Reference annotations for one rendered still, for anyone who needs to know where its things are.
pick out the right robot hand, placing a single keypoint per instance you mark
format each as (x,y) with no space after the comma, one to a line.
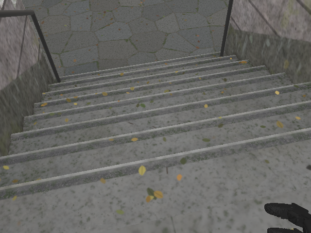
(293,213)

